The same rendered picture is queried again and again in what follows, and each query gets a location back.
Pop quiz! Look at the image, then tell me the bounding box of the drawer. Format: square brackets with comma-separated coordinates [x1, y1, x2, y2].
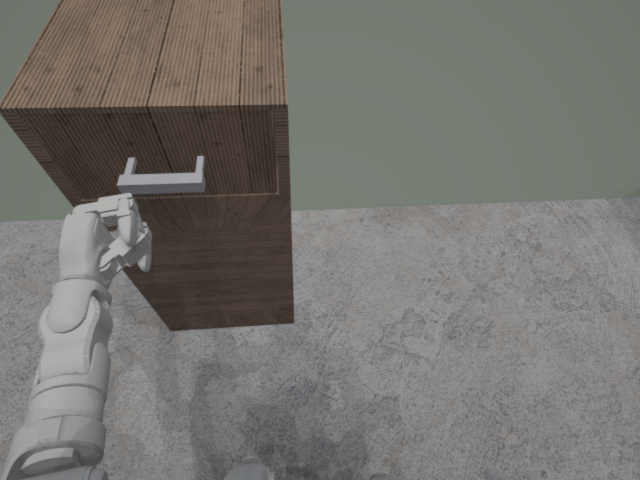
[21, 111, 277, 199]

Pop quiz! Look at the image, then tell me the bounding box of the left robot shin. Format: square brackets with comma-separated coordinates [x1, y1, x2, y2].
[241, 457, 263, 465]

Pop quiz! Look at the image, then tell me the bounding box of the left robot hand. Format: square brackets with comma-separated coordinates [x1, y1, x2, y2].
[58, 193, 152, 290]

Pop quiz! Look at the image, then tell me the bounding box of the left robot forearm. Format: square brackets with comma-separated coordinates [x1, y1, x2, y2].
[0, 278, 113, 480]

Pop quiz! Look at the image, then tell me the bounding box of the handle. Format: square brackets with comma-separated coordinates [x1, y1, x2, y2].
[117, 156, 206, 194]

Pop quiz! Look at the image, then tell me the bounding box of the cabinet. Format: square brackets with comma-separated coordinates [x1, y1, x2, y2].
[0, 0, 294, 331]

